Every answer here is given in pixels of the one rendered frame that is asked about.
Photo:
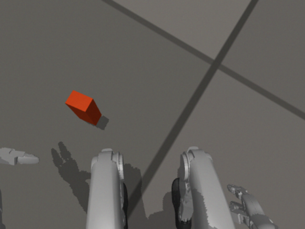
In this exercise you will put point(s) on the right robot hand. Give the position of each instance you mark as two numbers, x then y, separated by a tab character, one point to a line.
249	207

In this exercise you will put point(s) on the carton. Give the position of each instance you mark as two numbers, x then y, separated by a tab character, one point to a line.
84	107

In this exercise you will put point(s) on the right robot arm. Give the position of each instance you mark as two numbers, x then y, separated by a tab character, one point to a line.
260	221

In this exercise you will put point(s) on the left robot hand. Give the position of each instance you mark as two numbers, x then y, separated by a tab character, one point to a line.
12	157

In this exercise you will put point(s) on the right robot foot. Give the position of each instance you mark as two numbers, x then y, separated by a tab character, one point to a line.
176	197

